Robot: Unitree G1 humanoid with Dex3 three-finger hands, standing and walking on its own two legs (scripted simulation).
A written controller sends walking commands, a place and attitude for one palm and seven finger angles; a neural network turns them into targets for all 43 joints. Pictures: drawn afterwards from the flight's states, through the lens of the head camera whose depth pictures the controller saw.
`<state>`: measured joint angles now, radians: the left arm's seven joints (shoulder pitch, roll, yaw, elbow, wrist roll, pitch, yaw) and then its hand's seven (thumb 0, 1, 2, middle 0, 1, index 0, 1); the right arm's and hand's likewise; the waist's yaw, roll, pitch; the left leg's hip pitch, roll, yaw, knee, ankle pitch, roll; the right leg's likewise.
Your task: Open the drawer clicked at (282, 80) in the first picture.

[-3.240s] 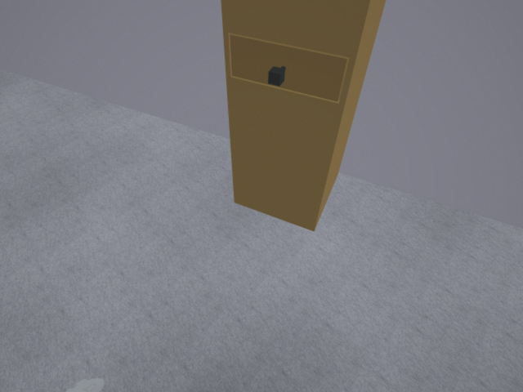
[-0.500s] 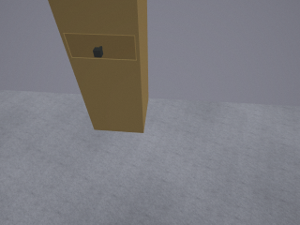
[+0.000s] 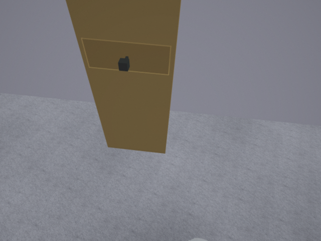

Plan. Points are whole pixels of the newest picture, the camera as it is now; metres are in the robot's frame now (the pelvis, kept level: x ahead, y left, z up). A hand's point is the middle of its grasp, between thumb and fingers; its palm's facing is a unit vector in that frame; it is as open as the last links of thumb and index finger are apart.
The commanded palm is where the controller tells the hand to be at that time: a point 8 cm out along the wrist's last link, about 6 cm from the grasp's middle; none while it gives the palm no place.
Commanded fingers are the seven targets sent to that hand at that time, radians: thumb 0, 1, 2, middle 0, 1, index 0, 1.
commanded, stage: take the last steps up to it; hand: left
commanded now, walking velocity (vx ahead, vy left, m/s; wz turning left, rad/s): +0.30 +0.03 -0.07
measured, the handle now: (125, 62) +0.81 +0.22 +0.00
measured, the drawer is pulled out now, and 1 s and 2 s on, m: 0.00 0.00 0.00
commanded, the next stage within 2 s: come to a stop and stand still in 0.50 s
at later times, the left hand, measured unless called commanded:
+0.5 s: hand (99, 232) +0.18 +0.19 -0.17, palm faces +0.06 -0.98 -0.19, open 7.2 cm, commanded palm none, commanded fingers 0.00 0.90 0.90 -0.20 -0.30 -0.20 -0.30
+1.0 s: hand (101, 169) +0.38 +0.24 -0.17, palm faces -0.02 -0.97 -0.23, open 7.4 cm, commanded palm none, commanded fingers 0.00 0.90 0.90 -0.20 -0.30 -0.20 -0.30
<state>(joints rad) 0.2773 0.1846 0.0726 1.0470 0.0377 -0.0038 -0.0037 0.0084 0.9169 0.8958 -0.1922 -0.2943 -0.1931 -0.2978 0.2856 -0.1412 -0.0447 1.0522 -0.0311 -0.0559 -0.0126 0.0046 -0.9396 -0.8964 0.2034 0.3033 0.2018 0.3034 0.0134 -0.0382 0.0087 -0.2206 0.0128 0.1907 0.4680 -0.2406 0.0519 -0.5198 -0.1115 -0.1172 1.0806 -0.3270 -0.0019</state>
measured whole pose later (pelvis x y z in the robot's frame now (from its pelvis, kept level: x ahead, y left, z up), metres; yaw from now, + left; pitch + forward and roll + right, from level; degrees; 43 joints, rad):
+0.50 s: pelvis +0.19 +0.01 +0.01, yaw +0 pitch +0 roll -1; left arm 0.33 0.15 0.05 1.08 0.03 -0.06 0.01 -0.01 0.93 0.90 -0.20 -0.30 -0.20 -0.30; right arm 0.23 -0.18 -0.06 1.05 -0.03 -0.01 0.02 0.01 -0.92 -0.90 0.20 0.30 0.20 0.30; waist 0.01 0.01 0.03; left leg -0.49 0.13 0.09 0.81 -0.25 -0.02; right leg -0.11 -0.04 -0.16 0.38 -0.27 -0.01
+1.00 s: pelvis +0.28 +0.04 +0.00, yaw -3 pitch -1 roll -1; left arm 0.14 0.22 0.08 0.97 0.03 0.06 0.02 0.00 0.92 0.90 -0.19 -0.29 -0.19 -0.30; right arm 0.16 -0.15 -0.06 1.04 -0.03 0.01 -0.04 0.00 -0.92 -0.90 0.21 0.30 0.20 0.30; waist -0.01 -0.02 0.11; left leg -0.25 0.11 0.17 0.50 -0.22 0.00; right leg -0.44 -0.04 -0.03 0.92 -0.40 0.04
